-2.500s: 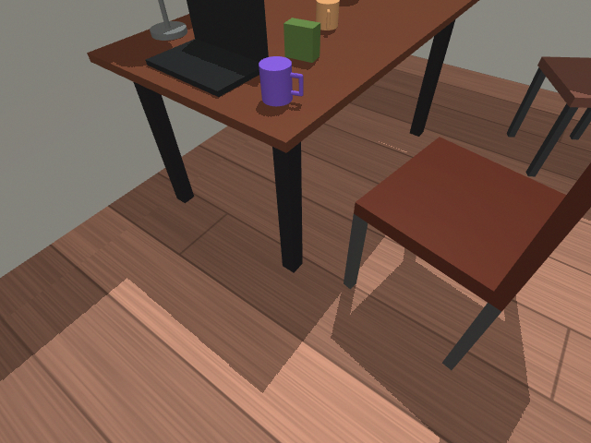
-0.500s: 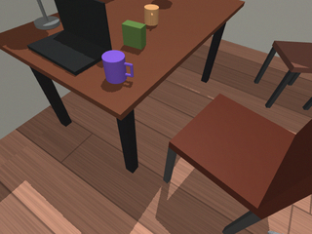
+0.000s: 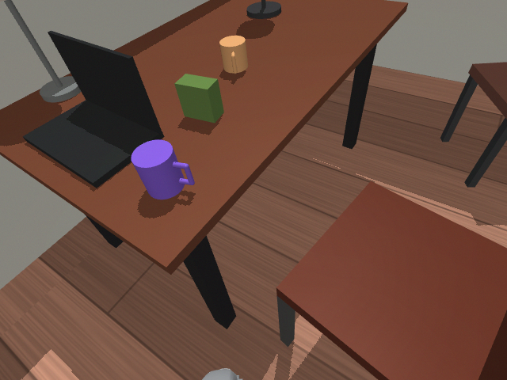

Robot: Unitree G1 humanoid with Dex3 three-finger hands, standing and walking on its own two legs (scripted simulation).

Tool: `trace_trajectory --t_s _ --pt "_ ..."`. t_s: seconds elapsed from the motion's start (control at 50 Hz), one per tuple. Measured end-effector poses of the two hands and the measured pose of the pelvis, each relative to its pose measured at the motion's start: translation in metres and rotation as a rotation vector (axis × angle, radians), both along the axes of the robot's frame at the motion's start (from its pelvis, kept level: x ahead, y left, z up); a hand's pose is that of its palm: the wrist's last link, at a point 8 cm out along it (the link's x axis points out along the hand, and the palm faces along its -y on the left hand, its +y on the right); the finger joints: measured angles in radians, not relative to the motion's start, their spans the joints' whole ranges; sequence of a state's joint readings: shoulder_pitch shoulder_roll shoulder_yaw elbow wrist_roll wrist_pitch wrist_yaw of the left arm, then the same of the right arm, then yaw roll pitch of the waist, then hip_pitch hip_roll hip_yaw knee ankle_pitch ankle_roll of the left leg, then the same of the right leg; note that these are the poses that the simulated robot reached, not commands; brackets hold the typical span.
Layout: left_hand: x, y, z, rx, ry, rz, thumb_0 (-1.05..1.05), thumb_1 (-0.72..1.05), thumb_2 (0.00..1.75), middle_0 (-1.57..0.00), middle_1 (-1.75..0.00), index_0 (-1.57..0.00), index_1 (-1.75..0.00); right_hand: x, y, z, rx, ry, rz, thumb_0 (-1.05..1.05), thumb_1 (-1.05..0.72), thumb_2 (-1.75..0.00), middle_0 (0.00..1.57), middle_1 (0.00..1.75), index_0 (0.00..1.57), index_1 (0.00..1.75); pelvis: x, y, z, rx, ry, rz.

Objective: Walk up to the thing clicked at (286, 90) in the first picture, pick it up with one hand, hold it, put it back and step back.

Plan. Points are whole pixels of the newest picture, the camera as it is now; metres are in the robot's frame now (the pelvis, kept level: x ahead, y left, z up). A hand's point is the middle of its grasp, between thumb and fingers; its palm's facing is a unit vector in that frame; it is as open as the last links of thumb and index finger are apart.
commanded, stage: walk up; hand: left
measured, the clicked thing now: (166, 171) +0.54 +0.23 +0.02
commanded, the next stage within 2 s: stand in 1.76 s
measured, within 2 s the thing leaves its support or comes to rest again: neither
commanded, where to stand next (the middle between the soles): +0.13 +0.03 m, yaw +2 degrees
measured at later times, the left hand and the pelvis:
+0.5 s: hand out of the picture +0.14 +0.29 -0.17, palm faces -0.02 -0.94 -0.35, open 7.3 cm; pelvis +0.06 +0.03 -0.01, yaw +0 degrees
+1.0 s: hand (130, 379) +0.17 +0.27 -0.15, palm faces -0.03 -0.94 -0.34, open 7.3 cm; pelvis +0.09 +0.02 +0.01, yaw -1 degrees
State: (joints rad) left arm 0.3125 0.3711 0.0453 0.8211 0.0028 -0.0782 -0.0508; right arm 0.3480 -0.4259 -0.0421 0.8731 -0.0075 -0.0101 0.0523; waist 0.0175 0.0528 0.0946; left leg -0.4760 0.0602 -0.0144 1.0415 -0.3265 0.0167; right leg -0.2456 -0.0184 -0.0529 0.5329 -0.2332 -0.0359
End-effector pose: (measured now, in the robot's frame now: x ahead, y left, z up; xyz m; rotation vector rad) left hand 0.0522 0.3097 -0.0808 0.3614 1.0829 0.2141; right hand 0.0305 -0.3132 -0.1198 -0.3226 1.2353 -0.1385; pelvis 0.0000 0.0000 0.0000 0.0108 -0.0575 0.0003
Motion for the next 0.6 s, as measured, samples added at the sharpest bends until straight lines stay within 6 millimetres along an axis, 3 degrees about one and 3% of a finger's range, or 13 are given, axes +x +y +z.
trace_trajectory --t_s 0.12,0.24,0.4,0.5,0.6 --pt "0.012 0.014 -0.015 -0.008 0.079 0.01 0.0 0.9 0.9 -0.2 -0.3 -0.21 -0.3 0.009 0.006 0.008 -0.042 0.087 -0.018 0.0 -0.9 -0.9 0.2 0.3 0.22 0.3 0.031 0.01 -0.001 -0.024 0.013 0.008" --pt "0.044 0.035 -0.052 -0.037 0.111 0.032 0.0 0.91 0.9 -0.2 -0.3 -0.21 -0.3 0.022 0.026 0.007 -0.11 0.104 -0.05 0.0 -0.9 -0.9 0.2 0.3 0.21 0.3 0.052 0.03 -0.017 -0.014 0.008 0.015" --pt "0.084 0.028 -0.06 -0.078 0.097 -0.008 0.0 0.91 0.9 -0.2 -0.3 -0.2 -0.3 0.084 0.047 0.013 -0.089 -0.059 -0.024 0.0 -0.9 -0.9 0.2 0.3 0.21 0.3 0.058 0.037 -0.013 -0.027 0.022 -0.001" --pt "0.078 0.027 -0.05 -0.043 0.096 0.019 0.0 0.91 0.9 -0.2 -0.3 -0.21 -0.3 0.124 0.047 0.007 -0.052 -0.138 -0.005 0.0 -0.9 -0.9 0.2 0.3 0.21 0.3 0.061 0.034 -0.013 -0.05 0.015 -0.001" --pt "0.063 0.028 -0.038 -0.015 0.136 0.051 0.0 0.91 0.9 -0.2 -0.3 -0.21 -0.3 0.149 0.05 0.006 -0.003 -0.168 0.007 0.0 -0.9 -0.9 0.2 0.3 0.21 0.3 0.07 0.027 -0.007 -0.027 0.018 -0.003"
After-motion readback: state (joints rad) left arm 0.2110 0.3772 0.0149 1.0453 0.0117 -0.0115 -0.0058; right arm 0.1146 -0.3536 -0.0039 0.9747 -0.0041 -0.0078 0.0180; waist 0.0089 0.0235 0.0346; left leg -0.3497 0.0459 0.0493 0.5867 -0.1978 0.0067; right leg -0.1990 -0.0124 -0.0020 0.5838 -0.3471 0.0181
